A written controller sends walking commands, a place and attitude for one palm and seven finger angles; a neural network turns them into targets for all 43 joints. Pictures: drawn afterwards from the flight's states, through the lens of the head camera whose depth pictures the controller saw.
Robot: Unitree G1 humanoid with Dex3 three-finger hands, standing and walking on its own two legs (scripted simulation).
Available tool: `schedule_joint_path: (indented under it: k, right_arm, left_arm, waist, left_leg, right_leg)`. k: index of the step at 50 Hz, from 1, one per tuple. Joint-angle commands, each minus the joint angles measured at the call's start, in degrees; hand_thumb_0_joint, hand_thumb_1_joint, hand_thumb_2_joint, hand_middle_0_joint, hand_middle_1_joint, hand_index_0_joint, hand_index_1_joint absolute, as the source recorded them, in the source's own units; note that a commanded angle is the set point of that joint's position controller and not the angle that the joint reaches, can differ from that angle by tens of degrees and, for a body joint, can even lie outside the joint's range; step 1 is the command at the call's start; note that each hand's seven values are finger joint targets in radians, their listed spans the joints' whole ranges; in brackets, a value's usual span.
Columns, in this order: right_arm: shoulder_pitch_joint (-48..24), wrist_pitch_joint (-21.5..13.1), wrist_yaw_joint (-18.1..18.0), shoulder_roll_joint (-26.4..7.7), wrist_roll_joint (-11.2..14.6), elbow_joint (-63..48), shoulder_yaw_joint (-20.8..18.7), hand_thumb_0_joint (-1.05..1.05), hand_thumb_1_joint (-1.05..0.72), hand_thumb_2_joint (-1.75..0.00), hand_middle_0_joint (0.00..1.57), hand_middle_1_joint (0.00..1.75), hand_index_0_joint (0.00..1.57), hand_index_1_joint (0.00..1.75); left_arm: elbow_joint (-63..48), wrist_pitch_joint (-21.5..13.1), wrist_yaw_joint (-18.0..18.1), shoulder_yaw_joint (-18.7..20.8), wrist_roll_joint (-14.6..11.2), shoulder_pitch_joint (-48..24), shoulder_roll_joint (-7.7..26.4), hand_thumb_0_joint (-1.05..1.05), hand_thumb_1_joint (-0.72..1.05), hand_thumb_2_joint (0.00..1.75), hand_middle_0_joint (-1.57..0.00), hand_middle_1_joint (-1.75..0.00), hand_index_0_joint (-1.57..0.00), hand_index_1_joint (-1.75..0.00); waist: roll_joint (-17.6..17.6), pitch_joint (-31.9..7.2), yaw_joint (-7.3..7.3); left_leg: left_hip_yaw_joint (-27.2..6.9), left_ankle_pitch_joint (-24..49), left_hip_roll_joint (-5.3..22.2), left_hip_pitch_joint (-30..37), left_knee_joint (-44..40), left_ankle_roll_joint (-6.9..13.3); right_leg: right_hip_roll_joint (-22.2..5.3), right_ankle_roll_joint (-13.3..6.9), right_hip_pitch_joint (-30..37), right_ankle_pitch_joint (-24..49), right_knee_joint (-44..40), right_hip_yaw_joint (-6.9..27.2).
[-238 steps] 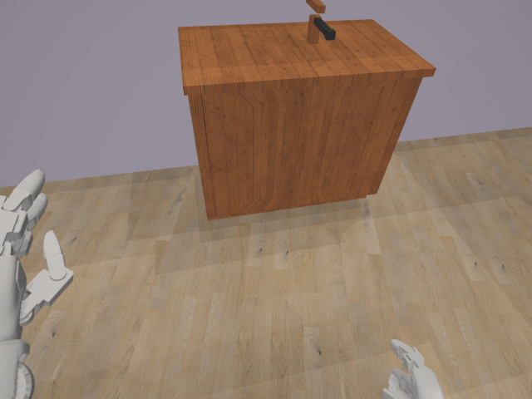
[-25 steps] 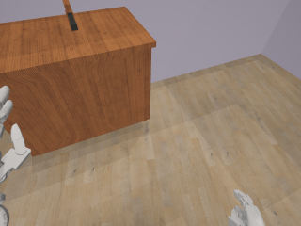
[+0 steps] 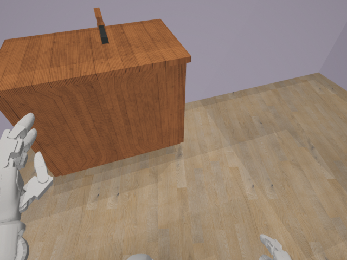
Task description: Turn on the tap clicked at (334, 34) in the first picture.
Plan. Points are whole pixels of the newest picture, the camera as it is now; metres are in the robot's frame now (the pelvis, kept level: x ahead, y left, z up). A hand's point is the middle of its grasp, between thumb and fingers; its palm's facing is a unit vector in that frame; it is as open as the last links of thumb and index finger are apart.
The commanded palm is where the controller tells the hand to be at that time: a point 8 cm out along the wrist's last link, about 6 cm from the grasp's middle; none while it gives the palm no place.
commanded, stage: take the last steps up to it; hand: left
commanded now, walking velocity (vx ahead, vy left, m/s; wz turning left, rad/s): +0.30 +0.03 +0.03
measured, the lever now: (104, 39) +0.95 +0.38 +0.08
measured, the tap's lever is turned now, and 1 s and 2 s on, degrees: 0 0 0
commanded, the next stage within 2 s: none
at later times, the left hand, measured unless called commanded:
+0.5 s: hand (55, 130) +0.30 +0.25 +0.19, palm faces +0.37 -0.82 -0.43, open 7.5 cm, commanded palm +0.25 +0.30 +0.17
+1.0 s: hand (94, 98) +0.41 +0.21 +0.18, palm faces +0.38 -0.78 -0.50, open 7.4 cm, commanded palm +0.35 +0.26 +0.17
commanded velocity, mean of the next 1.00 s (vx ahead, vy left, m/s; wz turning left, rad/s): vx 0.30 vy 0.02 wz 0.04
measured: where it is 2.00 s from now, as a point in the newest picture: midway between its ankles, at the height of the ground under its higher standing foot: (185, 237)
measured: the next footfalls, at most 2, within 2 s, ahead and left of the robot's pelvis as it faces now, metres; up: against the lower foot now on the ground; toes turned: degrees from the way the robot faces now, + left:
left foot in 0.22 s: +0.12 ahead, +0.14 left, +0.00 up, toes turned +9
right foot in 0.64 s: +0.20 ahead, -0.11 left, +0.00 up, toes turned -10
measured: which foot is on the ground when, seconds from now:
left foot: up 0.00-0.20, down 0.22-0.64, up 0.66-1.00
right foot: down 0.00-0.24, up 0.26-0.62, down 0.64-1.00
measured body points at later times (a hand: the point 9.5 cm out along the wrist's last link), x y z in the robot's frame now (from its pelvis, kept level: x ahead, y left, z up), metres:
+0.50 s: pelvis +0.08 +0.02 +0.00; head +0.10 +0.03 +0.45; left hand +0.27 +0.29 +0.22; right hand +0.24 -0.17 -0.09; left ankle +0.08 +0.13 -0.74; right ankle +0.12 -0.11 -0.68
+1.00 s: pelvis +0.20 -0.03 +0.00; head +0.24 -0.03 +0.45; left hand +0.38 +0.25 +0.21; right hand +0.36 -0.29 -0.09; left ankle +0.26 +0.11 -0.71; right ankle +0.16 -0.10 -0.74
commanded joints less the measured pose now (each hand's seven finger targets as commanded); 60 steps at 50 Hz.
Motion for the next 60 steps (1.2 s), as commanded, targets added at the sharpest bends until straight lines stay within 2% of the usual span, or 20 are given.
schedule_joint_path:
  k: [1, 6, 9, 10, 12, 13, 20, 30, 31, 32, 33, 37, 42, 49, 53, 54, 55, 56, 58, 60]
  right_arm:
    - [-7.2, -3.1, -1.1, -4.0, -0.2, -10.9, -2.3, 0.00, -0.90, -0.90, 0.20, 0.30, 0.20, 0.30]
    - [-5.4, -3.8, -1.2, -4.2, -0.2, -13.0, -3.5, 0.00, -0.90, -0.90, 0.20, 0.30, 0.20, 0.30]
    - [-3.7, -3.8, -1.7, -5.0, -0.2, -13.3, -4.0, 0.00, -0.90, -0.90, 0.20, 0.30, 0.20, 0.30]
    - [-3.0, -3.8, -2.0, -6.1, -0.1, -13.2, -4.7, 0.00, -0.90, -0.90, 0.20, 0.30, 0.20, 0.30]
    - [-3.9, -3.8, -1.7, -7.4, 0.1, -14.1, -4.7, 0.00, -0.90, -0.90, 0.20, 0.30, 0.20, 0.30]
    - [-4.6, -4.2, -1.3, -6.5, -0.2, -13.5, -3.9, 0.00, -0.90, -0.90, 0.20, 0.30, 0.20, 0.30]
    - [-4.4, -6.1, 0.0, -5.2, -0.1, -11.2, -3.5, 0.00, -0.90, -0.90, 0.20, 0.30, 0.20, 0.30]
    - [-5.4, -4.9, -1.0, -4.6, -0.1, -10.8, -2.7, 0.00, -0.90, -0.90, 0.20, 0.30, 0.20, 0.30]
    - [-5.4, -4.6, -0.9, -4.1, 0.2, -10.7, -2.7, 0.00, -0.90, -0.90, 0.20, 0.30, 0.20, 0.30]
    - [-5.3, -4.2, -0.7, -2.3, 0.5, -11.2, -2.5, 0.00, -0.90, -0.90, 0.20, 0.30, 0.20, 0.30]
    - [-8.9, -4.8, -0.7, -3.3, 0.3, -12.7, -2.2, 0.00, -0.90, -0.90, 0.20, 0.30, 0.20, 0.30]
    - [-8.7, -3.4, 0.1, -4.6, 0.0, -10.0, -2.9, 0.00, -0.90, -0.90, 0.20, 0.30, 0.20, 0.30]
    - [-7.9, -2.0, -0.3, -4.0, -0.2, -11.3, -3.5, 0.00, -0.90, -0.90, 0.20, 0.30, 0.20, 0.30]
    - [-5.4, -2.7, -0.3, -4.1, 0.0, -14.0, -4.0, 0.00, -0.90, -0.90, 0.20, 0.30, 0.20, 0.30]
    - [-3.7, -2.7, -1.2, -5.3, -0.2, -14.0, -4.6, 0.00, -0.90, -0.90, 0.20, 0.30, 0.20, 0.30]
    - [-3.4, -2.6, -1.4, -6.1, -0.2, -14.1, -4.9, 0.00, -0.90, -0.90, 0.20, 0.30, 0.20, 0.30]
    - [-4.2, -2.6, -1.2, -6.8, -0.2, -14.1, -5.0, 0.00, -0.90, -0.90, 0.20, 0.30, 0.20, 0.30]
    - [-4.5, -3.0, -0.8, -5.7, 0.0, -14.7, -4.0, 0.00, -0.90, -0.90, 0.20, 0.30, 0.20, 0.30]
    - [-6.9, -3.9, -0.7, -4.8, -0.8, -12.9, -2.7, 0.00, -0.90, -0.90, 0.20, 0.30, 0.20, 0.30]
    - [-6.1, -4.3, -0.3, -5.1, 0.2, -11.8, -3.6, 0.00, -0.90, -0.90, 0.20, 0.30, 0.20, 0.30]
  left_arm:
    - [-14.6, -5.2, 2.1, 11.2, 0.0, -5.1, 15.0, 0.00, 0.90, 0.90, -0.20, -0.30, -0.20, -0.30]
    - [-15.6, -4.7, 3.0, 11.3, -0.7, -0.6, 13.3, 0.00, 0.90, 0.90, -0.20, -0.30, -0.20, -0.30]
    - [-15.9, -4.5, 3.3, 10.4, -1.0, -0.9, 12.3, 0.00, 0.90, 0.90, -0.20, -0.30, -0.20, -0.30]
    - [-16.9, -4.9, 3.2, 9.7, -0.9, -2.4, 12.1, 0.00, 0.90, 0.90, -0.20, -0.30, -0.20, -0.30]
    - [-18.8, -6.0, 3.2, 8.2, -0.5, -4.7, 11.8, 0.00, 0.90, 0.90, -0.20, -0.30, -0.20, -0.30]
    - [-15.7, -6.2, 3.0, 9.3, 0.5, -4.6, 13.5, 0.00, 0.90, 0.90, -0.20, -0.30, -0.20, -0.30]
    - [-22.2, -5.7, 1.7, 9.6, 0.4, -0.8, 12.5, 0.00, 0.90, 0.90, -0.20, -0.30, -0.20, -0.30]
    - [-10.3, -3.5, 1.4, 8.9, 0.3, -4.6, 11.4, 0.00, 0.90, 0.90, -0.20, -0.30, -0.20, -0.30]
    - [-10.8, -3.3, 1.4, 9.0, 0.7, -5.7, 12.1, 0.00, 0.90, 0.90, -0.20, -0.30, -0.20, -0.30]
    - [-11.5, -3.0, 1.5, 8.4, 1.2, -6.5, 13.1, 0.00, 0.90, 0.90, -0.20, -0.30, -0.20, -0.30]
    - [-13.8, -2.9, 1.8, 10.4, 0.6, -7.9, 15.8, 0.00, 0.90, 0.90, -0.20, -0.30, -0.20, -0.30]
    - [-18.1, -5.0, 1.5, 13.3, 0.2, -5.4, 17.1, 0.00, 0.90, 0.90, -0.20, -0.30, -0.20, -0.30]
    - [-17.9, -6.0, 2.3, 14.6, -0.5, 1.9, 15.5, 0.00, 0.90, 0.90, -0.20, -0.30, -0.20, -0.30]
    - [-16.2, -5.0, 3.4, 13.0, -1.1, 4.0, 12.8, 0.00, 0.90, 0.90, -0.20, -0.30, -0.20, -0.30]
    - [-18.1, -4.7, 3.3, 9.9, -0.5, -2.4, 12.4, 0.00, 0.90, 0.90, -0.20, -0.30, -0.20, -0.30]
    - [-18.1, -5.3, 3.3, 10.2, -0.4, -3.6, 13.0, 0.00, 0.90, 0.90, -0.20, -0.30, -0.20, -0.30]
    - [-18.9, -5.7, 3.3, 9.8, -0.6, -4.7, 12.5, 0.00, 0.90, 0.90, -0.20, -0.30, -0.20, -0.30]
    - [-18.7, -6.0, 3.4, 9.5, 0.1, -6.9, 13.6, 0.00, 0.90, 0.90, -0.20, -0.30, -0.20, -0.30]
    - [-17.8, -6.0, 2.5, 10.5, 0.3, -10.9, 16.4, 0.00, 0.90, 0.90, -0.20, -0.30, -0.20, -0.30]
    - [-20.0, -6.0, 2.3, 10.6, 0.4, -8.6, 15.2, 0.00, 0.90, 0.90, -0.20, -0.30, -0.20, -0.30]
  waist:
    - [-5.6, -1.3, -0.78]
    - [-8.0, -4.3, 0.90]
    - [-5.9, -6.4, -0.71]
    - [-0.6, -7.3, -1.75]
    - [17.7, -7.7, -1.80]
    - [13.1, -5.5, -1.77]
    - [11.5, -3.7, -1.02]
    - [5.7, -4.5, -0.42]
    - [-0.6, -6.5, -0.14]
    - [-14.8, -8.3, -0.55]
    - [-19.5, -6.1, 0.78]
    - [-5.3, -3.9, -0.57]
    - [-4.5, -5.4, -1.16]
    - [-10.4, -7.0, 0.87]
    - [-5.4, -8.3, -1.65]
    - [1.9, -9.4, -2.43]
    - [13.3, -10.7, -1.89]
    - [14.0, -8.8, -1.48]
    - [7.7, -3.0, -1.84]
    - [7.5, -1.6, -1.09]
  left_leg:
    - [2.3, 3.2, 2.7, -4.2, -10.0, 0.2]
    - [7.2, 3.3, 0.7, 4.3, -25.3, 1.5]
    - [8.9, 8.9, -0.3, 17.1, -35.8, 2.0]
    - [5.2, 9.9, 1.6, 24.4, -37.6, 3.3]
    - [-25.0, 20.4, 21.5, 35.4, -43.7, 12.9]
    - [-26.7, 15.2, 23.0, 30.1, -46.1, 14.9]
    - [-5.6, 15.6, 14.5, 21.4, -47.0, 10.8]
    - [1.7, 8.4, 12.0, 14.9, -33.8, 7.4]
    - [4.3, 7.1, 9.0, 11.3, -22.2, 6.2]
    - [7.8, -1.6, 2.1, -0.2, -6.1, 3.9]
    - [2.8, -13.1, -1.5, -10.6, 6.2, 2.1]
    - [-3.5, -0.5, 3.8, -10.7, 12.5, -0.2]
    - [1.1, 4.3, 3.9, -6.5, -4.1, -0.4]
    - [8.1, 4.7, 0.8, 0.8, -25.3, 1.1]
    - [9.5, 12.4, -0.9, 20.1, -36.7, 2.8]
    - [1.6, 14.7, 4.1, 29.0, -37.9, 5.9]
    - [-16.3, 24.3, 17.0, 36.6, -39.4, 12.5]
    - [-26.2, 26.2, 22.6, 34.9, -43.0, 16.8]
    - [-26.6, 15.7, 23.1, 24.8, -46.4, 17.3]
    - [-16.1, 11.7, 19.1, 21.5, -46.1, 15.5]
  right_leg:
    - [-14.9, -6.4, 4.3, 9.7, -12.9, 11.2]
    - [-14.6, -6.9, 7.1, 11.1, -9.2, 12.1]
    - [-9.9, -3.2, 3.4, 7.3, -0.5, 8.0]
    - [-7.8, -1.4, -1.9, 7.3, 7.9, 6.8]
    - [0.4, 3.0, -22.2, -18.9, 32.1, 3.1]
    - [-0.2, 2.4, -24.4, -18.8, 39.7, 6.5]
    - [-3.6, 4.6, -23.0, -3.2, 34.1, 3.1]
    - [0.6, 4.4, 0.7, 0.5, 0.5, -4.0]
    - [-3.1, 2.5, 6.3, 1.6, -3.2, 1.4]
    - [-15.2, -2.9, 12.9, 3.9, -7.2, 20.7]
    - [-23.8, -7.9, 13.9, 9.7, -10.8, 35.8]
    - [-20.4, -6.8, 6.2, 5.9, -10.8, 21.5]
    - [-16.7, -5.4, 7.8, 22.7, -9.1, 8.8]
    - [-16.2, -5.4, 13.2, 29.4, -4.9, 8.3]
    - [-12.1, -1.3, 4.3, 25.4, 8.3, 4.1]
    - [-9.0, 1.0, -4.5, 18.6, 18.1, 2.6]
    - [-2.9, 3.4, -17.4, -7.3, 30.5, 0.8]
    - [-0.4, 3.0, -23.0, -20.3, 40.7, 4.7]
    - [-3.9, 3.3, -26.1, -16.6, 47.6, 9.2]
    - [-5.1, 3.8, -27.2, -11.0, 45.9, 8.5]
